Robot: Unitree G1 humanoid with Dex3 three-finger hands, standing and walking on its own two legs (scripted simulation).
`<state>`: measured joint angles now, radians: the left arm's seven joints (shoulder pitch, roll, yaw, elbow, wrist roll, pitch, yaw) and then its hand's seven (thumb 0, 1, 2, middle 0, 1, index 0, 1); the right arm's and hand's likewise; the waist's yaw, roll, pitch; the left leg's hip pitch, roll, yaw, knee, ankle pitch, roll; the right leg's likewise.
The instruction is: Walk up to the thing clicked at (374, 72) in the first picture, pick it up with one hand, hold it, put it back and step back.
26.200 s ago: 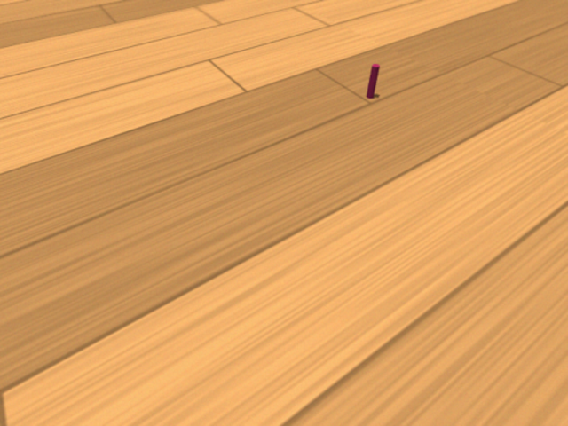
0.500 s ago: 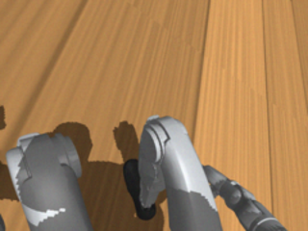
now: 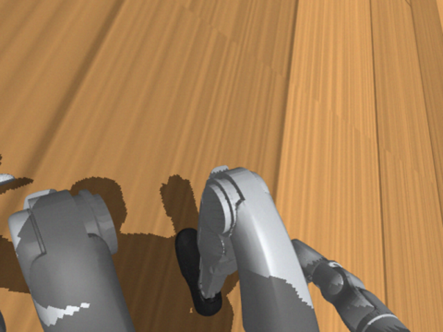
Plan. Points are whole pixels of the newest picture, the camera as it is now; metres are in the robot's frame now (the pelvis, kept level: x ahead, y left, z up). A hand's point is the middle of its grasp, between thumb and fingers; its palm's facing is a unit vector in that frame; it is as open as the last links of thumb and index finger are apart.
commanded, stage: withdraw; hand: left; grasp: from the side
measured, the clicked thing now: out of the picture +0.39 +0.32 -0.17
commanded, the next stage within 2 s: rise in 0.38 s
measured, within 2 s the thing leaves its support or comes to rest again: neither
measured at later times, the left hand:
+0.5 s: hand out of the picture +0.37 +0.38 -0.05, palm faces +0.46 -0.89 -0.03, open 17.5 cm
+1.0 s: hand out of the picture +0.26 +0.38 +0.09, palm faces +0.37 -0.78 -0.50, open 17.4 cm
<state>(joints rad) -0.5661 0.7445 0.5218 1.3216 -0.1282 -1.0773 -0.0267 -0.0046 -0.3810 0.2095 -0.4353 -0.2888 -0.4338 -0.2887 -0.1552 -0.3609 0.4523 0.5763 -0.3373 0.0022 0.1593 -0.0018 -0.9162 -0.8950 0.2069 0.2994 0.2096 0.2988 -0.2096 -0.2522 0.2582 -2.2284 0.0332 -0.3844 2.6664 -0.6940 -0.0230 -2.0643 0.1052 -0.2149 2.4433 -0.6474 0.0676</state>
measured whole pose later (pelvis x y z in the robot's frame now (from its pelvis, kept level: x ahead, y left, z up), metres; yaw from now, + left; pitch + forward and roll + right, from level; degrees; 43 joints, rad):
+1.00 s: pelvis +0.02 -0.02 +0.16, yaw +11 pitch +33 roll -5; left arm -0.17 0.53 0.38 0.53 0.01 -0.08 0.00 -0.01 -0.54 0.06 -0.05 -0.05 -0.06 -0.05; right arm 0.08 -0.28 0.00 0.57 0.03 0.14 0.01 0.00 -0.90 -0.90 0.20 0.30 0.21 0.30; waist -0.01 0.02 -0.14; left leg -1.98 0.07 -0.09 2.04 -0.65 -0.02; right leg -1.91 0.01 -0.04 2.01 -0.67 0.03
